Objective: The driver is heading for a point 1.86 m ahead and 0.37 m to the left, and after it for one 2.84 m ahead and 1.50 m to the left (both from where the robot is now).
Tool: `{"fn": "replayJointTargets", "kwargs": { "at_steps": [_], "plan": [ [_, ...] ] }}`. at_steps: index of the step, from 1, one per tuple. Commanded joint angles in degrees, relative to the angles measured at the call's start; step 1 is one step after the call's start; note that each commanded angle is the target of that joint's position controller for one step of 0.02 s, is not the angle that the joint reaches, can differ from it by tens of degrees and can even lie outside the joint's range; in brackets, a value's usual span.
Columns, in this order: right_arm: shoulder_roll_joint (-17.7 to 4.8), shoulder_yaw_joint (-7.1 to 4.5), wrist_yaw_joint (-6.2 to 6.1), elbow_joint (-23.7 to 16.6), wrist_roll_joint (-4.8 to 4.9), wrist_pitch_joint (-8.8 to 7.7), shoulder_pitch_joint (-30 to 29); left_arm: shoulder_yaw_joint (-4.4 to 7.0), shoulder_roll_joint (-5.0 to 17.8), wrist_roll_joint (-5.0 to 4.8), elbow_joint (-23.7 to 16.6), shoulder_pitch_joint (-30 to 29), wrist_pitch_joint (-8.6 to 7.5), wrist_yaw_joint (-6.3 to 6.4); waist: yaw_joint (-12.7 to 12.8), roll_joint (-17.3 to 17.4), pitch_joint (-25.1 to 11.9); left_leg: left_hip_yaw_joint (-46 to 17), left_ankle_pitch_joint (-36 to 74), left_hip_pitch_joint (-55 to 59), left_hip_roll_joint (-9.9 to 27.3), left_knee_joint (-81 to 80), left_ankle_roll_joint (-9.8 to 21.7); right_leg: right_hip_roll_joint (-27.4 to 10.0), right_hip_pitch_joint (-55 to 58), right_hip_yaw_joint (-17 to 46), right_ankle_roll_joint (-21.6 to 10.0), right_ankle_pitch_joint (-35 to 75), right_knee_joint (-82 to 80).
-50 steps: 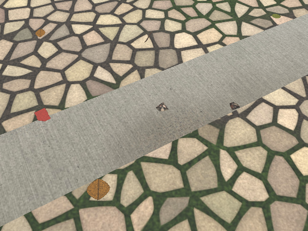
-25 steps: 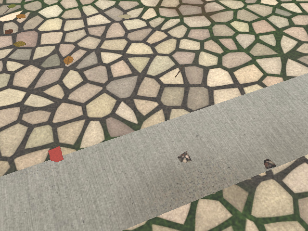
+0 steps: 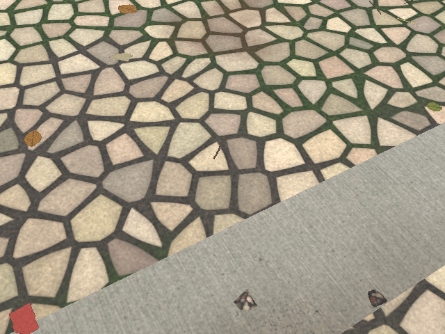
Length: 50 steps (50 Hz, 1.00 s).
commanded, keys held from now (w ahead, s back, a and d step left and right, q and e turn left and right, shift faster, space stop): w+e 0.06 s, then w+q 0.90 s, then w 0.04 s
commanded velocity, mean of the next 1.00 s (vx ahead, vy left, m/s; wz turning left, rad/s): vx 0.50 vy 0.00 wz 0.29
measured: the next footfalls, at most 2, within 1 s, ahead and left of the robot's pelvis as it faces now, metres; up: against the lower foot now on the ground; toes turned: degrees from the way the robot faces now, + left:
right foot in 0.32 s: +0.33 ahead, -0.17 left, +0.00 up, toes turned -3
left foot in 0.84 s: +0.57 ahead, +0.13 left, +0.00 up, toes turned +19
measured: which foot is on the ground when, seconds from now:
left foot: down 0.00-0.34, up 0.36-0.82, down 0.84-1.00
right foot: up 0.00-0.30, down 0.32-0.84, up 0.86-1.00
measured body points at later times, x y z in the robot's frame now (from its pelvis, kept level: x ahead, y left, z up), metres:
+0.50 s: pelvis +0.26 -0.06 +0.00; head +0.29 -0.07 +0.45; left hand +0.35 +0.21 -0.11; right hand +0.35 -0.34 -0.14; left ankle +0.22 +0.09 -0.65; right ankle +0.29 -0.17 -0.74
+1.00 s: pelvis +0.51 +0.05 -0.01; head +0.54 +0.07 +0.44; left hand +0.55 +0.35 -0.12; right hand +0.69 -0.19 -0.12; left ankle +0.53 +0.12 -0.74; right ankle +0.51 -0.13 -0.65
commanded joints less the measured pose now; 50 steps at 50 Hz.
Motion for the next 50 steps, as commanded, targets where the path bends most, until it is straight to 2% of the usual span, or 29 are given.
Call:
{"fn": "replayJointTargets", "kwargs": {
  "at_steps": [1, 4, 8, 10, 13, 14, 15, 16, 17, 18, 19, 20, 21, 22, 24, 27, 32, 37, 39, 40, 41, 42, 43, 44, 45, 46, 47, 48, 50],
  "plan": [
    [-6.6, -1.79, -0.46, -2.3, -0.39, -1.66, -2.7, 1.01, 2.1, 0.21, -3.2, 1.9, 0.75, 0.26, 1.8, 6.9, 0.2, -9.0, 10.7, 2.2, 16.2, -13.6, 8.8, -2.9, -5.7, 3.6, 0.8, 6.9, -1.9],
    [-7.7, -2.10, -1.12, -0.4, -0.22, -1.30, -0.3, 0.64, 0.8, 0.72, -4.6, -2.4, 0.24, -0.51, 0.4, 5.7, 1.0, -4.3, 12.6, 4.0, 15.0, -14.0, 8.1, -2.2, -6.1, 2.9, 0.6, 15.5, -12.0],
    [-9.5, -2.32, -1.16, 2.6, 1.69, -0.03, 4.2, -0.56, -0.8, 1.42, -7.8, -11.8, -0.81, -1.71, -2.0, 4.4, 4.2, -4.8, 12.0, 7.1, 15.0, -14.1, 8.9, -1.3, -5.4, -2.4, -0.3, 18.3, -25.4],
    [-10.6, -2.59, -1.03, 4.0, 2.21, 0.73, 6.6, -0.65, -0.3, 1.20, -9.3, -15.5, -1.32, -2.22, -3.1, 4.6, 4.9, -6.4, 12.7, 10.9, 16.3, -12.1, 9.1, -0.5, -6.0, -3.1, -0.5, 15.8, -29.4],
    [-11.9, -2.96, -1.23, 5.4, 2.57, 1.75, 7.1, -0.05, 2.0, 0.67, -10.2, -15.8, -2.14, -2.79, -1.5, 6.7, 3.6, -9.3, 16.0, 14.7, 18.1, -7.8, 7.8, 1.2, -2.1, -3.1, -1.6, 10.6, -33.9],
    [-12.3, -3.04, -1.31, 5.6, 2.64, 2.01, 6.3, 0.52, 3.3, 0.67, -9.7, -13.3, -2.42, -2.75, 0.5, 7.8, 1.9, -9.5, 21.2, 14.7, 17.8, -4.8, 7.0, 2.6, 3.0, -4.1, -2.3, 9.5, -35.3],
    [-12.1, -2.81, -1.40, 5.7, 2.76, 2.24, 5.0, 1.58, 4.9, 0.87, -7.9, -7.0, -2.66, -2.47, 4.4, 7.8, -1.9, -7.6, 28.5, 12.9, 15.6, 2.5, 5.5, 4.4, 13.0, -5.6, -3.6, 11.0, -37.8],
    [-9.9, -1.97, -1.50, 5.4, 2.23, 2.14, 5.2, 3.23, 8.5, 1.31, -5.1, 2.5, -2.74, -1.78, 8.2, 7.0, -8.9, -5.3, 26.4, 5.9, 12.1, 14.3, 3.3, 2.5, 29.0, -3.9, -5.6, 14.0, -35.6],
    [-3.9, -0.11, -1.23, 3.4, 1.27, 1.40, 9.1, 4.71, 14.6, 3.05, -4.1, 10.8, -2.47, -0.93, 8.7, -3.7, -19.6, -2.4, 6.1, -14.6, 5.2, 36.8, -0.8, -13.3, 52.7, 16.0, -12.5, 11.9, -34.6],
    [-2.2, 0.59, -1.09, 4.1, 1.89, 0.47, 10.8, 4.10, 12.9, 2.62, -3.7, 11.7, -2.19, -0.90, 8.2, -11.6, -26.5, -10.1, -24.2, -24.8, -0.2, 49.7, -2.0, -20.4, 57.4, 35.2, -17.1, 5.5, -43.6],
    [-8.1, -1.26, -1.00, 3.5, 3.69, 0.10, 6.9, 2.75, 8.6, 2.33, -4.2, 8.3, -2.16, -0.88, 8.4, -6.6, -18.5, -14.1, -22.7, -30.2, 3.0, 54.6, -1.4, -18.4, 51.2, 29.2, -14.6, 1.9, -45.6],
    [-8.3, -1.39, -1.13, 2.3, 4.02, 0.15, 3.4, 2.04, 6.2, 1.89, -4.4, 4.6, -2.23, -0.75, 6.9, -5.7, -11.5, -12.4, -18.4, -32.2, 5.8, 54.3, -0.8, -16.6, 44.0, 20.9, -12.3, 2.0, -46.7],
    [-7.7, -1.49, -1.52, 2.3, 3.37, 0.56, 1.8, 1.41, 3.9, 1.78, -4.2, 0.7, -2.51, -0.92, 5.0, -3.2, -6.9, -11.8, -13.9, -30.3, 7.8, 51.2, -0.8, -14.1, 36.2, 15.0, -11.0, 3.8, -49.2],
    [-7.2, -1.94, -1.80, 2.7, 2.70, 1.46, 2.3, 0.96, 2.0, 2.04, -4.2, -2.1, -2.94, -1.04, 3.0, -3.9, -4.0, -12.2, -10.3, -27.2, 9.3, 48.7, -0.7, -12.1, 30.4, 10.0, -9.8, 5.2, -51.8],
    [-4.5, -1.67, -1.62, 3.2, 2.81, 3.16, 4.5, 1.24, 1.6, 2.50, -3.6, -4.7, -3.71, -1.09, 0.5, -4.3, -2.0, -12.4, -7.1, -22.7, 10.4, 47.2, -1.2, -11.5, 24.1, 4.6, -10.0, 9.2, -55.3],
    [-3.9, -1.79, -1.73, 1.6, 2.50, 4.39, 1.5, 1.97, 3.2, 2.86, -2.2, -4.6, -4.31, -0.33, -0.3, -1.3, 0.6, -13.0, -1.4, -26.2, 10.6, 42.6, -1.9, -11.3, 23.6, -2.3, -10.1, 15.1, -57.4],
    [-2.7, -0.95, 0.06, -1.2, 1.87, 3.93, -6.8, 2.87, 5.9, 2.47, -0.8, -2.4, -3.68, 0.90, 2.0, 0.0, 2.7, -9.3, 10.6, -25.8, 9.4, 26.3, -1.8, -10.3, 26.4, -11.0, -8.9, 16.8, -58.4],
    [-3.8, -0.85, 1.63, -4.7, 1.88, 4.22, -13.4, 3.83, 8.1, 0.78, 0.7, 0.5, -2.13, 1.10, 3.7, 0.3, 5.0, -5.8, 6.3, -26.7, 8.1, 18.3, 0.6, -12.9, 35.1, -14.3, -7.4, 19.3, -55.2],
    [-5.3, -1.57, 1.92, -5.4, 1.84, 4.42, -12.1, 4.29, 9.6, 0.17, 0.6, -0.3, -1.37, 1.13, 1.8, -0.9, 3.1, -2.8, 0.6, -22.2, 5.3, 17.4, 2.7, -13.2, 37.5, -15.8, -6.2, 34.1, -49.2],
    [-6.6, -2.35, 1.86, -4.9, 1.92, 4.59, -8.6, 4.49, 10.4, -0.19, 0.3, -1.0, -0.92, 1.15, -0.5, -1.6, 0.4, -0.8, -2.0, -16.8, 2.8, 17.3, 3.9, -12.7, 37.8, -16.7, -5.4, 43.9, -43.1],
    [-8.8, -3.77, 1.66, -3.0, 2.20, 4.64, -0.8, 4.40, 10.5, -0.65, 0.0, -2.5, -0.40, 1.05, -5.2, -0.6, -3.6, 1.1, -0.2, -6.3, -0.4, 13.9, 5.8, -10.6, 35.6, -18.6, -3.9, 49.4, -32.1],
    [-13.2, -6.09, 0.73, -0.1, 2.43, 4.95, 9.1, 3.70, 8.9, 0.08, -0.3, -1.5, -0.42, 1.12, -9.3, 2.8, -8.9, -2.3, 1.7, 10.2, -1.5, 12.1, 8.0, -8.0, 26.0, -19.2, -1.2, 41.2, -16.5],
    [-20.5, -7.40, -0.18, 0.3, 2.95, 4.97, 9.8, 1.23, 0.5, 3.18, -3.1, 2.6, -1.26, 0.86, -3.7, 19.6, -10.9, -30.4, -1.3, 26.5, 13.0, 8.0, 16.2, 0.9, 1.7, -17.4, 2.9, -7.3, 4.9],
    [-19.3, -6.33, 0.52, -2.4, 2.14, 3.63, 10.0, 0.57, 1.4, 1.37, -5.0, 0.4, -3.75, 0.37, -4.2, 16.9, -21.3, -56.5, -16.0, 34.2, 20.6, -4.1, 23.5, 7.5, -9.2, -2.1, 3.2, -19.9, 15.7],
    [-14.5, -4.95, 0.95, -2.2, 1.61, 2.53, 8.9, 1.53, 5.7, -1.27, -6.4, -6.6, -5.39, -0.14, -6.5, 9.9, -15.0, -51.1, -13.2, 31.8, 20.1, -6.9, 19.6, 4.5, -15.5, 1.1, 1.3, -14.6, 16.5],
    [-12.4, -4.35, 0.84, -2.2, 1.72, 1.86, 6.7, 1.27, 5.2, -1.20, -6.7, -8.0, -6.26, -0.09, -5.0, 7.9, -10.4, -43.5, -8.8, 25.5, 18.0, -5.6, 17.4, 1.9, -15.5, 1.1, -0.3, -9.6, 12.6],
    [-10.0, -3.59, 0.71, -3.0, 1.81, 1.67, 2.2, 1.46, 5.3, 0.48, -5.6, -7.6, -6.41, 0.41, -2.3, 4.3, -7.1, -36.9, -2.2, 17.1, 15.5, -5.0, 15.3, -0.5, -11.3, 1.4, -0.5, -5.8, 7.5],
    [-8.1, -2.88, 0.43, -4.1, 1.32, 1.64, -0.9, 2.00, 6.0, 1.66, -5.1, -6.7, -5.88, 0.62, -0.2, 4.3, -5.8, -32.5, 2.8, 11.0, 13.6, -5.9, 14.4, -1.9, -6.6, 1.9, -0.4, -3.1, 3.5],
    [-7.8, -2.56, -0.16, -4.8, 0.85, 1.45, -2.2, 2.19, 5.6, 1.84, -4.5, -4.8, -4.35, 0.29, 1.6, 5.3, -5.0, -28.4, 10.4, 5.6, 12.9, -7.6, 14.5, -2.7, -2.2, 1.3, 0.6, -1.1, -1.0]
  ]
}}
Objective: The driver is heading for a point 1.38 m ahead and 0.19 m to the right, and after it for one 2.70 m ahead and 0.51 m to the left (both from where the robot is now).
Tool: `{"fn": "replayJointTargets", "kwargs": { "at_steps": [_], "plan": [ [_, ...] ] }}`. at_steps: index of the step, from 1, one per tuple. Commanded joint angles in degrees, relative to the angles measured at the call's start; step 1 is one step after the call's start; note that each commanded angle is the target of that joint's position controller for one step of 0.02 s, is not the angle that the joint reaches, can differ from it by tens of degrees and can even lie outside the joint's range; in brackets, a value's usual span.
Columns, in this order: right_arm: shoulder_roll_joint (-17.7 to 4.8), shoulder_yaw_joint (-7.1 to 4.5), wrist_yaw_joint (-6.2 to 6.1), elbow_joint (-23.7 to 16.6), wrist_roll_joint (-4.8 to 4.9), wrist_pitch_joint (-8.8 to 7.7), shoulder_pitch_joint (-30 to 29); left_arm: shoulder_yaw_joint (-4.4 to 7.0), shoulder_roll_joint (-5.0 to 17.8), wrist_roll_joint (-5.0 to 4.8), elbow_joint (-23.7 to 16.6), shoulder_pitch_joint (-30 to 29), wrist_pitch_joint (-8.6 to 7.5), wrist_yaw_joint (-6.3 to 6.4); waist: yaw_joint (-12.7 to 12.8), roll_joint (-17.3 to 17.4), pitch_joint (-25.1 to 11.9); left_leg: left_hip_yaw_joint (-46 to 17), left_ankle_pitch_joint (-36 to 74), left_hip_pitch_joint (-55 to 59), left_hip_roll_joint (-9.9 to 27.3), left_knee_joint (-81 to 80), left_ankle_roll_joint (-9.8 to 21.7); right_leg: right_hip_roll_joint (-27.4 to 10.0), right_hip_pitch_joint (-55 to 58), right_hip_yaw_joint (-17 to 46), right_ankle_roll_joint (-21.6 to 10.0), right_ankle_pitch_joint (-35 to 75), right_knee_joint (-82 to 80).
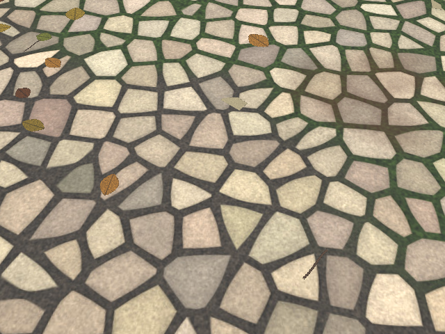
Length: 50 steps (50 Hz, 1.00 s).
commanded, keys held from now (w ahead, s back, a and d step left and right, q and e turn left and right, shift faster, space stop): w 0.74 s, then w+e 0.26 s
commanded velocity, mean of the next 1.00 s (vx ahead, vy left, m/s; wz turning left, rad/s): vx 0.50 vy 0.00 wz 0.05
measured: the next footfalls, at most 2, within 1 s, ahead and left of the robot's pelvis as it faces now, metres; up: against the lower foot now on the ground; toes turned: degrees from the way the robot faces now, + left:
right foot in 0.38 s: +0.41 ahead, -0.13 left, +0.00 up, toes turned +3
left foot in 0.90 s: +0.69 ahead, +0.13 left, +0.00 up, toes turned +2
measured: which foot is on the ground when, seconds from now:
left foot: down 0.00-0.38, up 0.40-0.88, down 0.90-1.00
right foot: up 0.00-0.36, down 0.38-0.92, up 0.94-1.00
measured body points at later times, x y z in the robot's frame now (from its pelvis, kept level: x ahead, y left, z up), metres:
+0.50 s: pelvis +0.30 -0.05 +0.00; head +0.33 -0.05 +0.44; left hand +0.44 +0.22 -0.11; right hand +0.36 -0.33 -0.13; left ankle +0.14 +0.06 -0.64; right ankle +0.38 -0.14 -0.74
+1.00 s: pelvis +0.57 +0.02 -0.01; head +0.60 +0.04 +0.44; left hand +0.57 +0.30 -0.15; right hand +0.77 -0.23 -0.09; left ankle +0.65 +0.13 -0.74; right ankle +0.42 -0.12 -0.66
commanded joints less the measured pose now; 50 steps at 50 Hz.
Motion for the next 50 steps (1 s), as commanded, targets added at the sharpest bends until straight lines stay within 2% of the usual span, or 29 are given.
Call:
{"fn": "replayJointTargets", "kwargs": {
  "at_steps": [1, 4, 7, 10, 14, 16, 17, 18, 19, 20, 21, 22, 23, 24, 25, 26, 29, 32, 36, 38, 40, 43, 44, 45, 46, 47, 48, 49, 50],
  "plan": [
    [-6.8, -1.25, -0.99, -4.6, -0.27, -1.63, -1.3, 1.63, 5.8, 0.92, -2.6, 2.2, 0.40, 0.01, 2.0, 3.1, -7.1, -19.4, 13.5, 10.5, 16.0, -15.4, 11.4, -3.3, -7.8, 2.1, 0.7, 4.9, -6.2],
    [-8.0, -1.33, -2.00, -2.9, -0.02, -1.90, 2.1, 0.86, 3.7, 1.20, -4.0, -3.0, 1.20, -0.04, 0.3, 3.0, -4.6, -14.0, 17.7, 9.4, 14.0, -17.0, 9.7, -2.5, -9.8, 0.8, 2.4, 14.8, -16.9],
    [-7.9, -1.08, -2.32, -1.7, 0.06, -1.78, 3.9, 0.36, 2.8, 0.69, -5.1, -7.9, 1.02, -0.69, -1.9, 4.6, -3.1, -10.6, 13.0, 9.2, 11.9, -17.6, 7.1, -0.7, -7.8, 0.0, 2.2, 26.0, -28.2],
    [-8.1, -0.98, -2.26, -0.1, 0.19, -1.80, 6.3, 0.00, 2.7, 0.17, -6.3, -12.4, 0.58, -1.43, -3.9, 5.3, -0.7, -11.4, 8.4, 11.0, 13.2, -18.0, 6.5, 0.4, -7.3, -0.5, 1.4, 30.1, -34.4],
    [-8.3, -1.03, -2.55, 2.1, 0.22, -0.92, 9.7, -0.19, 3.4, 0.14, -8.1, -16.0, -0.28, -2.70, -4.9, 5.2, 0.7, -13.6, 14.1, 21.0, 16.9, -13.5, 6.5, 1.3, -12.3, -0.6, -0.9, 24.2, -38.5],
    [-8.8, -1.21, -2.83, 2.6, 0.20, -0.36, 9.7, -0.07, 4.1, 0.05, -8.0, -14.3, -0.57, -3.15, -3.6, 6.2, 0.0, -14.0, 20.8, 23.8, 18.0, -10.8, 5.5, 2.2, -10.0, -1.3, -2.4, 19.8, -39.8],
    [-9.4, -1.33, -2.90, 2.4, 0.17, -0.17, 8.9, 0.29, 5.0, 0.07, -7.5, -11.8, -0.67, -3.14, -2.0, 7.1, -1.6, -13.5, 29.1, 24.1, 17.5, -8.1, 4.8, 3.6, -5.7, -2.5, -3.4, 17.5, -40.1],
    [-9.8, -1.34, -2.90, 2.2, 0.16, 0.03, 7.7, 1.03, 6.4, 0.18, -6.1, -6.7, -0.75, -2.92, 1.0, 7.6, -5.0, -12.1, 39.7, 23.5, 16.0, -2.7, 3.9, 5.6, 2.3, -4.3, -4.8, 17.4, -41.0],
    [-9.1, -0.85, -2.80, 1.6, -0.05, 0.10, 6.4, 2.07, 8.7, 0.48, -3.8, 2.1, -0.76, -2.57, 5.3, 6.9, -11.2, -9.8, 42.5, 19.1, 13.2, 7.1, 2.3, 4.4, 15.8, -3.4, -7.2, 20.7, -40.3],
    [-6.6, 0.24, -2.78, 0.3, -1.10, 0.01, 6.3, 2.73, 12.2, 1.28, -2.2, 12.8, -0.61, -2.11, 8.9, 0.7, -20.0, -7.8, 25.2, 7.1, 9.1, 24.3, 0.4, -6.4, 33.7, 9.3, -11.3, 21.8, -38.3],
    [-0.9, 1.65, -2.23, 0.7, 0.08, -1.06, 15.2, 3.27, 13.9, 0.98, -0.1, 15.9, -0.26, -2.59, 4.7, -16.9, -26.3, -7.1, -20.3, -14.5, -0.9, 43.0, -3.4, -18.0, 51.3, 36.0, -20.1, 10.4, -44.3],
    [-6.7, 0.84, -2.03, 1.2, 0.84, -1.86, 11.3, 1.81, 8.4, -0.59, -0.2, 15.1, -0.05, -2.65, 7.2, -10.3, -22.2, -11.9, -23.0, -21.5, 1.9, 48.3, -2.9, -16.6, 49.6, 38.6, -18.0, 0.4, -48.5],
    [-8.7, 0.20, -1.75, -0.6, 1.69, -2.42, 5.1, 1.16, 6.5, -0.52, -0.9, 10.8, 0.24, -2.28, 7.0, -6.1, -13.4, -10.0, -17.8, -24.6, 4.7, 48.1, -2.7, -14.8, 41.7, 29.9, -15.5, 1.1, -50.0],
    [-8.2, 0.38, -1.90, -1.4, 1.31, -2.72, 1.8, 0.84, 6.2, 0.16, -1.6, 6.9, 0.51, -2.12, 5.2, -0.8, -8.8, -7.5, -12.7, -22.8, 7.7, 45.2, -2.8, -12.7, 33.2, 24.0, -14.2, 6.6, -51.6],
    [-7.6, 0.06, -2.06, -1.6, 0.15, -2.60, -0.3, 0.31, 4.7, 0.69, -1.8, 4.7, 0.56, -2.30, 3.9, 1.4, -5.0, -6.4, -9.8, -21.1, 9.4, 41.5, -2.9, -10.0, 26.8, 19.5, -13.0, 12.6, -53.4],
    [-6.8, -0.01, -1.95, -1.6, 0.22, -2.29, 2.0, 0.18, 5.0, 1.36, -1.8, 3.9, 0.36, -2.16, 1.7, -2.1, -5.6, -6.6, -8.0, -18.0, 10.8, 40.0, -3.3, -9.9, 23.6, 17.6, -13.8, 16.2, -54.5],
    [-4.3, 0.47, -2.10, -1.2, 0.14, -1.21, 2.8, 0.20, 5.4, 0.60, -0.6, 4.5, -0.10, -2.07, 0.4, -2.6, -4.7, -5.2, -7.0, -16.4, 12.5, 33.8, -4.9, -8.4, 19.1, 12.2, -14.6, 20.7, -58.0],
    [-3.6, 0.97, -2.11, -3.2, -0.45, -1.10, -3.2, 0.74, 7.5, 0.39, 0.3, 6.2, 0.29, -1.29, 1.7, -1.6, -3.0, -4.0, 1.7, -19.6, 13.1, 24.0, -6.4, -7.5, 18.9, 7.8, -14.2, 24.6, -59.9],
    [-2.2, 1.73, -1.34, -4.8, -0.16, -1.80, -10.8, 0.76, 8.3, -0.26, 1.8, 9.6, 0.96, -0.81, 4.4, -1.7, -1.8, -1.6, 14.0, -15.7, 10.7, 9.5, -6.3, -4.7, 19.0, 2.2, -11.6, 24.6, -60.2],
    [-2.3, 1.85, -0.87, -6.0, 0.15, -2.06, -14.7, 0.79, 8.5, -0.63, 3.1, 12.6, 1.40, -0.78, 5.9, -1.7, -0.8, -1.4, 15.4, -15.1, 9.7, 5.9, -6.2, -5.8, 21.0, 3.1, -11.6, 23.4, -59.3],
    [-3.0, 1.73, -0.27, -7.3, 0.34, -2.48, -17.4, 0.81, 8.5, -0.88, 4.1, 14.3, 2.17, -0.62, 6.1, -2.0, 0.1, -2.1, 13.3, -15.8, 8.9, 2.9, -5.7, -7.5, 24.4, 5.0, -11.4, 23.9, -57.1],
    [-5.4, 0.91, 0.26, -7.1, 0.31, -3.30, -15.1, 1.46, 10.1, -1.01, 4.3, 13.6, 3.13, -0.03, 3.2, -3.4, -1.3, -2.6, 7.9, -10.5, 7.6, -0.5, -4.2, -9.5, 27.5, 8.0, -9.9, 27.2, -52.1],
    [-6.7, 0.19, 0.08, -5.9, 0.20, -3.52, -10.6, 1.50, 10.4, -1.05, 4.0, 12.3, 3.32, 0.09, 0.2, -3.6, -3.6, -1.5, 7.1, -3.5, 6.5, -2.2, -3.2, -8.3, 26.6, 7.3, -8.9, 33.2, -47.5],
    [-9.5, -1.18, -0.42, -3.5, -0.19, -3.64, -2.3, 0.90, 8.8, -0.61, 3.6, 12.0, 3.34, 0.10, -3.6, -2.7, -9.4, -1.6, 7.9, 9.5, 7.1, -1.7, -1.4, -5.0, 22.7, 5.2, -7.2, 35.5, -37.9],
    [-13.7, -2.34, -1.09, -2.2, -1.24, -3.52, 8.0, -0.52, 5.1, 0.82, 1.7, 11.8, 3.20, 0.09, -7.3, 3.6, -19.0, -12.2, 8.6, 26.7, 17.8, 0.9, 2.2, -0.5, 11.7, 2.2, -4.8, 21.3, -20.2],
    [-16.9, -3.01, -0.85, -0.6, -1.02, -2.77, 10.1, -2.23, -1.3, -0.21, 1.2, 20.4, 2.15, -0.25, -3.3, 19.6, -26.8, -36.2, -2.4, 43.8, 30.2, -4.5, 10.4, 7.3, -9.2, 0.3, -1.8, -12.3, -2.1],
    [-10.7, -1.59, -0.90, -1.3, -0.72, -2.59, 9.7, -0.66, 5.5, -1.68, 2.1, 17.0, 1.73, -0.24, -5.6, 13.3, -23.5, -38.7, -13.0, 39.7, 28.3, -9.1, 8.9, 4.3, -14.6, 5.9, -2.0, -13.2, 4.5],
    [-8.1, -0.67, -1.13, -1.6, -0.49, -2.75, 5.6, 0.37, 8.4, -2.38, 0.4, 11.6, 1.67, -0.19, -5.4, 10.3, -14.8, -30.1, -13.5, 32.1, 26.4, -10.7, 6.3, 2.0, -17.4, 5.1, -2.5, -7.9, 5.5],
    [-6.9, -0.12, -1.14, -1.9, -0.70, -2.88, 1.3, 0.43, 7.8, -2.03, -0.1, 9.3, 1.92, 0.11, -3.5, 7.1, -10.5, -24.2, -8.7, 24.5, 24.4, -12.5, 5.2, -0.4, -15.6, 3.9, -2.2, -3.1, 4.3]
  ]
}}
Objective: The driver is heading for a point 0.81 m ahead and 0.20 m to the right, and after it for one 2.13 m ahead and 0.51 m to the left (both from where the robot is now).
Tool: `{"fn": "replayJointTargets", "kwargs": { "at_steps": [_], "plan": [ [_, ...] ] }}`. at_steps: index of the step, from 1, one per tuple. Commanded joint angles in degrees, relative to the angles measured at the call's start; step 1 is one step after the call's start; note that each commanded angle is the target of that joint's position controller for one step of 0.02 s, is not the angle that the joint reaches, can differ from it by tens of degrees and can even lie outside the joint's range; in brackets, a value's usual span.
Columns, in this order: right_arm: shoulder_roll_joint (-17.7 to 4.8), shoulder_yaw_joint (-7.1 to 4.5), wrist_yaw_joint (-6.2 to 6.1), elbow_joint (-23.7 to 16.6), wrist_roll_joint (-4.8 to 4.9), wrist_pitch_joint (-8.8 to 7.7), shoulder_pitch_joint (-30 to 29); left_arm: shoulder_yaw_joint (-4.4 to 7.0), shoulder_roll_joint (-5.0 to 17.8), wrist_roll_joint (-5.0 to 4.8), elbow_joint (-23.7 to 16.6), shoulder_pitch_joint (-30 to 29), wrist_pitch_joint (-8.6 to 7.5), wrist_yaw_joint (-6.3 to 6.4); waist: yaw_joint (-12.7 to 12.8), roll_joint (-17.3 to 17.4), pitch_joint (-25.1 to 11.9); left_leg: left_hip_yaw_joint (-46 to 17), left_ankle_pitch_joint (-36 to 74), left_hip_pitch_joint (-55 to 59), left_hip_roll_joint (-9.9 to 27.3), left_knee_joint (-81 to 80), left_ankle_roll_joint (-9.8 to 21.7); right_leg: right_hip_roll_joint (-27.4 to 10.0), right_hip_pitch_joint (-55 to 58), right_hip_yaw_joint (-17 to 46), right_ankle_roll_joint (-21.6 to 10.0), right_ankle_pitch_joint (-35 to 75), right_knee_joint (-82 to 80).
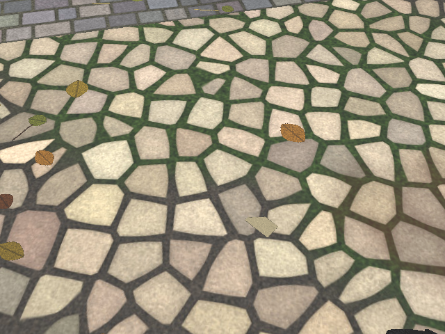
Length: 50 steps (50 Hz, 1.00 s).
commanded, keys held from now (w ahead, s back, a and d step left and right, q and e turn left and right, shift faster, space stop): w+e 0.60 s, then w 0.40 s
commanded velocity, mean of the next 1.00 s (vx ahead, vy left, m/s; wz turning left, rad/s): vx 0.50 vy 0.00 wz -0.42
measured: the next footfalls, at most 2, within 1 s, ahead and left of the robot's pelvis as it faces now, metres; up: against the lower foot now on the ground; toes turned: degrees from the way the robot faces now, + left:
right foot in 0.44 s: +0.36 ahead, -0.18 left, +0.00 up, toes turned -19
left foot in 0.96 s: +0.72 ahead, -0.10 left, +0.00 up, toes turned -26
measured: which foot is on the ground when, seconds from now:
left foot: down 0.00-0.46, up 0.48-0.94, down 0.96-1.00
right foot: up 0.00-0.42, down 0.44-0.98, up 1.00-1.00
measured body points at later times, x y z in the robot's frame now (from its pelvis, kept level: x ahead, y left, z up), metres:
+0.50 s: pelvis +0.25 -0.07 -0.01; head +0.29 -0.09 +0.43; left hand +0.51 +0.13 -0.10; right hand +0.22 -0.36 -0.15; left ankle +0.11 +0.12 -0.67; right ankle +0.32 -0.17 -0.73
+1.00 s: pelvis +0.55 -0.13 -0.01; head +0.58 -0.14 +0.44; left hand +0.69 +0.12 -0.13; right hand +0.62 -0.45 -0.09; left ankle +0.69 -0.09 -0.73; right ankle +0.33 -0.17 -0.70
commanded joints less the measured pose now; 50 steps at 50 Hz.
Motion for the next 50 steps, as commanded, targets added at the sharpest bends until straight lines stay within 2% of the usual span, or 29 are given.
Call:
{"fn": "replayJointTargets", "kwargs": {
  "at_steps": [1, 3, 4, 6, 9, 12, 15, 17, 18, 20, 21, 22, 23, 24, 25, 26, 27, 28, 29, 32, 35, 37, 41, 44, 46, 47, 48, 49, 50],
  "plan": [
    [-6.5, -2.06, -0.43, 0.6, -0.23, -0.19, 8.6, 1.89, 6.6, 0.13, -6.0, -4.2, -0.96, 0.41, -5.6, 7.4, -5.2, -21.2, -5.9, 24.1, 17.2, -17.1, 9.0, -6.4, -24.7, 2.3, -0.3, 6.9, 9.2],
    [-5.3, -1.94, -0.37, 1.1, -0.67, -0.82, 5.8, 2.01, 4.4, -0.04, -5.7, -2.1, 0.49, 0.24, -2.8, 8.7, -3.1, -14.0, -1.0, 17.4, 15.1, -20.6, 8.5, -8.2, -19.7, 2.4, 0.2, 10.1, 7.0],
    [-5.6, -2.12, -0.43, 1.6, -0.60, -1.11, 5.5, 1.93, 3.3, -0.06, -6.1, -2.3, 1.12, 0.20, -2.3, 8.0, -2.3, -11.4, 1.3, 16.0, 15.2, -21.8, 8.8, -8.5, -19.7, 2.2, 0.5, 11.0, 6.3],
    [-7.0, -2.63, -0.74, 2.5, -0.74, -1.48, 5.8, 1.98, 2.7, 0.31, -7.4, -4.2, 1.98, 0.22, -1.9, 6.2, -0.9, -7.5, 5.2, 15.2, 15.6, -23.2, 9.5, -8.8, -22.0, 2.6, 1.2, 14.6, 3.8],
    [-8.3, -3.09, -1.36, 3.7, -0.89, -1.19, 6.9, 1.91, 2.3, 0.62, -8.9, -7.4, 1.99, -0.41, -2.5, 5.0, 0.2, -1.4, 8.3, 17.0, 14.8, -23.9, 9.1, -8.6, -24.0, 2.2, 1.8, 23.0, -4.4],
    [-9.8, -3.45, -1.84, 4.4, -0.56, -0.61, 8.2, 1.32, 1.3, 0.81, -10.8, -13.1, 1.50, -1.59, -4.6, 4.0, 1.7, 3.9, 9.8, 18.3, 14.0, -24.1, 8.0, -7.7, -22.3, -1.2, 1.3, 29.3, -13.9],
    [-11.1, -3.95, -1.99, 5.6, 0.18, 0.36, 11.0, 0.92, 1.0, 0.86, -13.3, -18.5, 1.48, -2.54, -6.6, 3.4, 3.4, 6.3, 11.1, 23.3, 15.4, -22.9, 7.5, -7.0, -23.3, -3.7, 0.2, 28.5, -19.6],
    [-11.9, -4.32, -1.95, 6.3, 0.84, 1.25, 12.2, 1.00, 1.6, 0.82, -14.9, -20.5, 1.59, -3.10, -6.8, 3.8, 4.0, 7.4, 14.6, 27.5, 16.6, -20.5, 6.7, -6.3, -23.9, -5.0, -1.1, 24.8, -21.7],
    [-12.4, -4.51, -1.98, 6.4, 1.13, 1.69, 12.1, 1.21, 2.1, 0.83, -15.5, -20.5, 1.65, -3.35, -6.2, 4.3, 3.7, 8.1, 19.8, 29.0, 17.0, -18.4, 6.2, -5.3, -22.9, -6.1, -2.0, 22.1, -22.5],
    [-14.1, -5.00, -2.21, 6.1, 1.71, 2.50, 10.8, 2.31, 4.1, 0.84, -15.7, -16.8, 1.94, -3.45, -3.1, 6.4, 0.1, 9.8, 39.5, 30.5, 16.8, -9.9, 4.9, -1.5, -15.4, -9.6, -4.3, 16.1, -22.6],
    [-14.5, -5.08, -2.30, 5.8, 1.96, 3.02, 9.9, 3.53, 6.0, 0.62, -14.3, -10.5, 2.06, -3.30, 0.8, 6.4, -3.5, 11.1, 46.5, 29.3, 15.7, -0.7, 3.9, 1.3, -7.2, -11.1, -5.9, 15.5, -24.1],
    [-13.5, -4.58, -2.40, 5.6, 1.90, 3.17, 9.7, 5.59, 9.5, 0.45, -11.6, -0.7, 2.25, -2.55, 5.7, 4.8, -8.5, 12.4, 43.1, 22.8, 13.2, 12.5, 1.7, 3.7, 7.9, -10.4, -8.2, 19.0, -27.7],
    [-8.5, -2.90, -2.29, 4.2, -0.68, 2.59, 11.6, 7.23, 15.4, 0.20, -10.1, 5.5, 2.85, -1.20, 5.7, -6.5, -12.8, 12.4, 9.6, 5.8, 9.3, 31.9, -1.3, -7.5, 24.1, 7.3, -12.1, 22.2, -28.3],
    [-3.9, -1.18, -1.58, 1.0, -0.67, 0.52, 14.2, 7.04, 18.5, 0.31, -12.4, 1.7, 1.92, -1.57, 0.0, -15.1, -20.8, 0.9, -26.2, -15.2, -2.9, 48.6, -3.9, -18.9, 38.3, 41.3, -23.9, 7.6, -39.2],
    [-9.5, -2.25, -0.81, 0.3, 1.79, -1.53, 6.9, 5.39, 13.0, 0.61, -13.0, 2.3, 1.09, -2.20, 4.5, -5.3, -19.7, -7.5, -23.6, -21.7, -0.1, 51.0, -2.4, -19.2, 37.5, 41.0, -21.1, 5.4, -44.5],
    [-10.0, -2.34, -0.53, -1.0, 3.05, -2.52, 3.6, 4.68, 10.5, 0.89, -12.6, 0.8, 0.29, -2.21, 3.8, -3.8, -12.4, -6.7, -18.6, -24.3, 2.2, 48.3, -0.8, -17.4, 31.3, 32.7, -18.7, 8.8, -44.2],
    [-9.2, -2.23, -1.01, -0.2, 1.97, -2.81, 3.9, 4.10, 8.8, 0.85, -13.0, -3.0, -0.12, -2.18, 0.9, 1.3, -7.8, -6.9, -14.1, -21.1, 4.8, 43.0, -0.6, -14.8, 22.4, 25.9, -16.7, 15.1, -43.9],
    [-9.7, -2.69, -1.46, 0.7, 0.34, -2.38, 4.3, 3.37, 6.5, 1.10, -13.8, -6.4, -0.16, -1.89, -1.2, 1.6, -5.6, -7.0, -11.2, -16.9, 6.5, 38.1, -0.8, -12.4, 15.9, 20.5, -15.1, 20.3, -44.6],
    [-9.9, -2.89, -1.33, 0.7, 0.10, -1.67, 5.7, 3.18, 6.5, 1.89, -14.8, -7.9, -0.22, -1.53, -2.9, -1.2, -5.0, -7.4, -9.6, -13.1, 7.1, 36.4, -1.4, -11.8, 11.0, 19.1, -15.6, 24.7, -45.7],
    [-8.0, -2.62, -1.24, 0.8, -0.51, -0.07, 5.9, 3.27, 7.1, 1.65, -14.7, -7.4, -0.67, -0.55, -3.8, -0.1, -4.1, -5.7, -5.3, -11.0, 6.8, 28.7, -3.9, -9.8, 6.0, 13.0, -15.5, 32.9, -47.6],
    [-5.8, -1.61, -0.92, -0.7, -0.65, 0.11, 0.3, 3.24, 7.5, 1.38, -13.2, -4.5, -0.72, 0.32, -1.5, -0.9, -2.5, -4.7, 6.3, -11.1, 5.7, 15.8, -5.1, -7.4, 5.1, 7.8, -13.1, 35.0, -48.1],
    [-4.9, -1.07, -0.39, -1.4, -0.20, -0.16, -3.2, 3.17, 7.6, 1.29, -12.3, -3.0, -0.63, 0.49, 0.2, -2.0, -1.8, -3.9, 13.8, -8.3, 4.2, 7.8, -4.8, -6.2, 4.5, 5.9, -11.4, 30.7, -48.3],
    [-6.1, -0.97, 0.58, -3.2, 0.63, -0.78, -8.5, 3.17, 7.9, 1.03, -9.9, 0.6, -0.61, 0.33, 2.6, -2.7, 1.0, -4.3, 16.4, -9.0, 3.0, 0.8, -3.1, -9.3, 9.1, 8.5, -11.0, 25.4, -47.4],
    [-7.3, -1.27, 1.30, -3.9, 0.50, -1.34, -8.5, 3.39, 8.3, 1.08, -8.5, 1.8, 0.03, 0.68, 1.8, -3.5, 1.5, -4.6, 10.3, -10.6, 2.5, -2.1, -0.6, -12.6, 16.1, 10.8, -10.1, 30.2, -43.9],
    [-8.7, -1.85, 1.35, -3.0, 0.50, -1.59, -4.3, 3.59, 8.9, 1.14, -8.4, 0.8, 0.52, 0.87, -0.7, -4.8, -0.3, -2.9, 5.6, -4.9, 0.8, -3.1, 1.3, -12.4, 18.1, 10.6, -8.7, 41.3, -39.4],
    [-10.1, -2.76, 1.09, -1.2, 0.33, -1.69, 1.8, 3.33, 8.5, 1.22, -8.6, -0.1, 0.78, 0.87, -4.0, -4.2, -4.2, -1.1, 6.4, 3.8, -0.8, -4.5, 2.9, -9.9, 17.5, 8.5, -7.6, 50.2, -32.3],
    [-12.5, -3.60, 0.82, 0.6, -0.33, -1.75, 10.7, 2.44, 6.7, 1.72, -9.5, -0.6, 0.87, 0.87, -8.0, -2.3, -11.8, -5.3, 8.7, 18.8, 3.8, -1.8, 6.0, -6.9, 11.2, 6.1, -5.8, 47.5, -20.1],
    [-17.3, -4.83, 0.63, 1.7, -0.99, -1.51, 18.2, 1.14, 2.5, 1.87, -10.3, 6.0, 0.11, 0.70, -7.3, 9.3, -21.1, -26.7, 3.2, 41.2, 16.7, -1.9, 14.1, 1.3, -8.7, 2.3, -1.4, 26.7, 1.3],
    [-14.8, -4.34, 1.15, 3.7, 0.36, -1.08, 21.1, 0.64, 2.1, 0.84, -9.9, 7.4, -0.77, 0.49, -7.7, 19.0, -23.8, -45.9, -10.0, 47.3, 22.1, -11.8, 18.0, 5.6, -21.8, 4.7, -0.1, -5.6, 12.4]
  ]
}}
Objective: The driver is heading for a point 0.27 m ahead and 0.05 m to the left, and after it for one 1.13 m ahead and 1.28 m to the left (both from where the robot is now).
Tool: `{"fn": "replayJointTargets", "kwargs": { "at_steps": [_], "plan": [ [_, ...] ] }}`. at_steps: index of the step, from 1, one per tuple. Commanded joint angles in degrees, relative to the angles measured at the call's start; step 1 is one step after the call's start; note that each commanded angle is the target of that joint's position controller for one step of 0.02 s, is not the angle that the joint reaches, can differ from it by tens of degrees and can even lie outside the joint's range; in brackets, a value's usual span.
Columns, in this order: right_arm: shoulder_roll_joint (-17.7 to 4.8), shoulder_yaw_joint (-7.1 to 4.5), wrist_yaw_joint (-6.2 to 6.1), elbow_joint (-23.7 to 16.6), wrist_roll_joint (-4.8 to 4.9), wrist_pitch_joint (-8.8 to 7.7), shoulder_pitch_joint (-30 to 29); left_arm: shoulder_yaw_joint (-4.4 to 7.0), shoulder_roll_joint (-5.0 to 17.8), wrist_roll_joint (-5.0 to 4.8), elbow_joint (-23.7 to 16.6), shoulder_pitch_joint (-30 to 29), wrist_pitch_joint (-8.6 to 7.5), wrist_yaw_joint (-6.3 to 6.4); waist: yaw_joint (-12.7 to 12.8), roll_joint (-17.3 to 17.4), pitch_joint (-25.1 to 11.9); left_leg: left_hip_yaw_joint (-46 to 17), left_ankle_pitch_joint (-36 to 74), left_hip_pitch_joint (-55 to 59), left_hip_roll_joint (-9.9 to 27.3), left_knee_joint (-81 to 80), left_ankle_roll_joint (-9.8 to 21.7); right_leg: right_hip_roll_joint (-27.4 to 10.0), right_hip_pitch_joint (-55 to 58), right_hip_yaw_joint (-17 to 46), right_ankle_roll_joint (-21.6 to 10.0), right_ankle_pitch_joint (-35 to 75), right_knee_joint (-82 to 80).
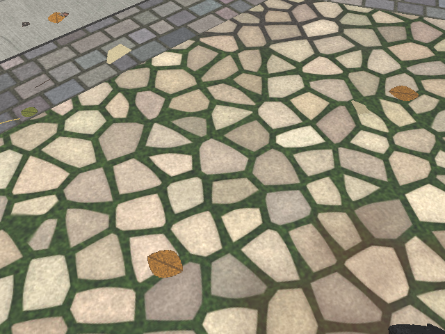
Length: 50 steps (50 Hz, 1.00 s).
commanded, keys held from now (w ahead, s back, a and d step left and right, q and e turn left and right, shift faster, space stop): w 0.04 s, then q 0.96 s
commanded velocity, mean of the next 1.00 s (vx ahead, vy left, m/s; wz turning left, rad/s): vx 0.14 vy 0.00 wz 0.41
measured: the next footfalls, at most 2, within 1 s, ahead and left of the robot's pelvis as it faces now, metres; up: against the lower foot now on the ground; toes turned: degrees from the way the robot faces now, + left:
right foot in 0.42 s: +0.34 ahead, -0.09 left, +0.00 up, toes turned +13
left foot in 0.82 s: +0.20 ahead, +0.14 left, +0.00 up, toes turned +26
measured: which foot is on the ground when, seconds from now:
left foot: down 0.00-0.42, up 0.44-0.80, down 0.82-1.00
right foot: up 0.00-0.40, down 0.42-0.82, up 0.84-1.00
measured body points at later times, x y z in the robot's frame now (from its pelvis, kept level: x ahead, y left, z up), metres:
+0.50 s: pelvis +0.19 -0.01 +0.01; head +0.23 -0.01 +0.46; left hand +0.35 +0.28 -0.07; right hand +0.33 -0.29 -0.11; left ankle +0.10 +0.10 -0.67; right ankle +0.30 -0.10 -0.72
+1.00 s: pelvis +0.19 +0.04 +0.02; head +0.21 +0.09 +0.47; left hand +0.19 +0.37 -0.10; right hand +0.44 -0.16 -0.06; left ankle +0.17 +0.12 -0.72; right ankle +0.28 -0.10 -0.64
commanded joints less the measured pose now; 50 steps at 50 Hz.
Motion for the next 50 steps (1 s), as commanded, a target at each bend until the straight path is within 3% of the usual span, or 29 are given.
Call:
{"fn": "replayJointTargets", "kwargs": {
  "at_steps": [1, 2, 3, 4, 6, 9, 11, 16, 18, 20, 21, 22, 23, 24, 25, 26, 28, 32, 36, 38, 40, 41, 42, 43, 44, 45, 46, 47, 50],
  "plan": [
    [-9.7, -3.04, -0.22, 2.0, 1.51, 0.26, 18.9, 0.60, 7.0, -1.53, -5.3, 1.1, -2.37, -0.39, -9.0, 11.2, -13.9, -40.9, -20.8, 44.5, 22.1, -14.5, 14.1, -1.3, -38.2, 3.1, 0.1, -3.9, 34.4],
    [-8.1, -2.42, -0.52, 1.0, 1.02, 0.71, 14.6, 0.62, 7.6, -1.59, -6.8, -4.1, -2.61, -0.49, -8.2, 6.8, -7.6, -33.0, -19.2, 36.2, 19.9, -15.6, 11.8, -4.4, -38.8, 0.4, -0.3, 1.3, 32.9],
    [-7.1, -1.78, -0.43, 0.5, 0.15, 1.02, 10.9, 0.66, 6.9, -0.33, -7.6, -7.5, -2.73, -0.35, -6.6, 3.4, -1.9, -27.4, -8.5, 27.1, 17.3, -17.2, 11.2, -6.2, -36.8, -1.6, 0.0, 5.0, 28.9],
    [-6.3, -1.38, -0.42, 0.0, -0.42, 0.88, 8.7, 1.01, 6.6, 0.59, -7.6, -7.1, -2.59, -0.20, -4.3, 4.6, -0.7, -23.8, 4.6, 21.9, 15.9, -17.3, 11.2, -7.7, -33.2, -1.8, 0.6, 7.0, 25.5],
    [-5.9, -1.05, -0.40, 0.4, -0.35, 0.74, 7.9, 0.80, 4.4, 1.25, -6.9, -3.9, -2.07, -0.02, -1.7, 5.5, -2.5, -17.1, 26.8, 17.8, 13.2, -16.6, 11.5, -7.9, -26.8, -2.9, 2.4, 6.6, 20.8],
    [-9.5, -2.18, -1.42, 1.4, 0.14, 1.22, 8.4, 0.02, 2.1, 1.49, -7.9, -5.9, -1.57, 0.58, -1.4, 5.6, -4.1, -11.7, 40.6, 16.2, 11.6, -15.7, 11.9, -6.2, -24.7, -4.7, 4.8, 11.5, 9.9],
    [-11.1, -2.92, -2.11, 1.7, 0.91, 2.33, 9.3, -0.08, 2.1, 1.35, -8.6, -9.0, -1.13, 0.76, -2.3, 5.5, -5.4, -10.1, 38.5, 15.7, 9.9, -14.8, 10.4, -4.7, -22.4, -5.0, 5.3, 18.3, 3.2],
    [-10.8, -3.26, -3.36, 2.7, 1.85, 4.96, 12.5, 0.18, 3.0, 0.79, -10.6, -16.9, -0.59, 0.49, -4.9, 6.8, -4.7, -14.4, 25.4, 17.5, 9.7, -11.3, 8.4, -2.1, -20.7, -3.1, 5.6, 23.4, -7.8],
    [-10.6, -3.41, -3.81, 2.1, 1.84, 5.76, 11.8, 0.74, 4.4, 0.81, -10.6, -16.6, -1.11, 0.13, -4.1, 7.4, -4.5, -18.4, 19.6, 18.6, 9.9, -8.5, 7.6, -1.9, -18.9, -2.1, 5.0, 21.8, -12.0],
    [-9.5, -3.19, -4.10, 0.6, 1.91, 6.24, 9.1, 1.39, 5.6, 1.20, -9.4, -12.7, -2.05, 0.06, -1.4, 7.0, -5.3, -19.8, 13.0, 16.9, 7.0, -2.9, 4.9, -2.8, -11.0, -2.7, 2.9, 28.9, -20.4],
    [-6.7, -2.34, -4.04, -0.7, 1.07, 6.03, 9.7, 2.09, 8.6, 2.24, -9.5, -10.1, -2.38, 0.61, -1.3, 2.3, -9.6, -17.7, 4.7, 12.0, 3.4, 5.3, 2.3, -10.8, -1.0, 2.8, -0.6, 41.8, -19.7],
    [-3.0, -1.37, -3.70, -0.6, -0.24, 5.54, 16.6, 2.42, 11.1, 2.94, -10.5, -9.5, -1.52, 1.38, -4.3, -11.2, -14.0, -11.3, -27.4, -0.6, -3.9, 18.8, -1.3, -23.9, 12.5, 14.1, -8.3, 65.9, -15.6],
    [-6.2, -1.64, -3.51, -0.5, 0.83, 5.57, 20.4, 2.24, 9.2, 2.29, -9.8, -7.3, -0.39, 1.04, -3.9, -15.7, -19.1, -8.4, -36.8, -6.4, -3.3, 30.3, -3.3, -31.1, 14.3, 23.8, -15.1, 60.7, -17.2],
    [-10.4, -3.00, -3.71, 0.2, 1.44, 6.36, 18.3, 1.52, 6.4, 1.72, -10.5, -8.9, 0.03, 0.95, -3.0, -8.6, -15.6, -8.8, -32.6, -8.5, -0.7, 36.3, -4.9, -27.3, 10.9, 20.8, -14.3, 50.5, -19.0],
    [-11.0, -3.57, -4.07, -0.2, 1.60, 7.46, 15.0, 1.04, 5.0, 1.61, -10.6, -11.3, 0.35, 1.03, -3.0, -5.8, -11.6, -7.8, -28.3, -10.2, 0.6, 38.6, -6.0, -23.6, 6.8, 14.5, -11.8, 43.6, -19.8],
    [-10.6, -3.80, -4.47, -0.3, 1.58, 8.74, 14.0, 0.73, 4.5, 1.61, -10.9, -13.9, 0.65, 1.04, -3.5, -4.8, -9.0, -7.5, -25.3, -9.6, 1.9, 38.9, -6.9, -21.3, 2.0, 10.4, -10.6, 38.0, -21.3],
    [-8.4, -3.45, -4.59, -1.4, 1.48, 10.17, 13.6, 1.01, 5.7, 2.12, -10.4, -16.6, 1.14, 1.18, -4.6, -7.0, -5.5, -5.2, -20.3, -5.1, 2.5, 36.5, -7.8, -18.1, -6.6, 3.9, -10.0, 31.9, -24.7],
    [-6.0, -2.75, -4.00, -4.1, 1.11, 10.21, 10.9, 1.53, 6.5, 1.98, -9.3, -16.8, 1.34, 1.80, -3.6, -8.0, -6.5, -3.0, -16.3, -1.0, 3.8, 25.8, -7.3, -18.7, -6.6, -1.6, -11.1, 31.6, -26.0],
    [-6.9, -2.75, -2.65, -5.9, 1.04, 10.21, 9.0, 2.32, 8.6, 1.26, -8.3, -16.9, 1.82, 1.57, -2.9, -8.4, -7.9, -0.8, -13.7, 5.2, 4.1, 15.9, -5.2, -20.7, -5.8, -4.0, -10.8, 30.7, -25.4],
    [-7.6, -3.16, -1.99, -6.3, 1.01, 10.45, 9.6, 2.56, 9.4, 0.51, -7.6, -17.0, 2.03, 1.30, -3.6, -8.4, -7.5, 0.4, -12.1, 8.1, 3.6, 10.0, -3.5, -21.4, -5.4, -4.7, -9.3, 28.6, -23.8],
    [-7.8, -3.78, -1.67, -5.0, 0.77, 10.54, 13.0, 2.53, 8.8, -0.56, -6.6, -16.8, 2.37, 1.22, -5.4, -6.7, -7.1, 2.0, -5.7, 15.5, 1.4, -0.4, -0.5, -19.5, -8.4, -7.8, -5.2, 22.7, -18.7],
    [-9.8, -4.54, -2.05, -4.7, 0.50, 10.54, 14.6, 2.15, 6.7, -0.42, -5.2, -14.0, 2.61, 0.96, -5.4, -1.1, -5.4, -2.9, 0.2, 20.3, 3.0, -6.9, 2.1, -16.5, -13.8, -11.7, -0.6, 15.6, -11.4],
    [-16.7, -5.99, -3.29, -6.1, 0.44, 10.49, 15.2, 1.09, 2.9, 2.31, -6.6, -12.5, 2.72, 0.41, -2.9, 18.0, -4.4, -24.3, 18.2, 27.4, 18.5, -10.4, 9.0, -7.9, -29.1, -18.0, 6.2, -5.6, 7.4],
    [-18.2, -5.81, -2.80, -8.0, -1.68, 9.38, 14.0, 1.63, 4.7, 2.18, -9.3, -19.1, 2.40, 1.08, -6.5, 17.4, -4.7, -32.6, 17.3, 20.8, 23.7, -13.4, 17.8, -2.9, -34.6, -8.3, 6.7, -12.3, 18.0],
    [-16.2, -5.37, -2.48, -8.1, -2.24, 8.11, 12.3, 2.24, 6.5, 1.11, -9.4, -21.0, 2.47, 1.52, -6.3, 11.7, -4.1, -28.8, 10.9, 19.0, 20.5, -14.5, 16.3, -4.0, -34.6, -4.7, 5.5, -7.8, 22.4],
    [-14.6, -5.00, -2.69, -8.2, -1.19, 7.32, 9.2, 2.65, 6.9, 0.68, -8.5, -19.4, 2.68, 1.93, -4.2, 9.7, -3.1, -24.7, 7.4, 18.3, 17.2, -14.1, 12.7, -4.7, -34.8, -3.7, 4.7, -2.2, 22.5],
    [-12.4, -4.38, -3.01, -8.6, -0.04, 7.20, 6.9, 2.92, 6.9, 1.10, -6.9, -17.6, 2.93, 2.48, -3.2, 7.9, -3.6, -22.5, 5.4, 18.6, 15.2, -13.5, 10.1, -5.2, -34.3, -3.2, 4.9, 1.2, 22.1],
    [-11.5, -3.90, -3.37, -8.9, 0.57, 7.26, 5.6, 3.10, 7.0, 1.50, -6.5, -16.6, 3.02, 2.72, -2.6, 8.8, -3.8, -21.1, 7.6, 17.6, 14.1, -13.1, 9.5, -4.8, -32.9, -3.3, 5.3, 3.9, 22.7],
    [-10.3, -3.36, -4.15, -9.2, 0.33, 7.43, 7.1, 2.94, 5.9, 0.80, -6.6, -15.8, 2.43, 2.25, -2.5, 8.6, -6.1, -20.3, 11.5, 19.6, 12.3, -12.2, 9.8, -3.3, -30.8, -3.1, 6.2, 7.7, 21.6]
  ]
}}
Keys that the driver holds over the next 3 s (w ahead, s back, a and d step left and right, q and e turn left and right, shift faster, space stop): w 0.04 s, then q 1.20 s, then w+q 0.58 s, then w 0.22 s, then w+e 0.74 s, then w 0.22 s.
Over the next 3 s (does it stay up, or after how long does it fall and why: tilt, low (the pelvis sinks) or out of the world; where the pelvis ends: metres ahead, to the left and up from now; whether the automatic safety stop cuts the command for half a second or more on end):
stays up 0.61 0.79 0.02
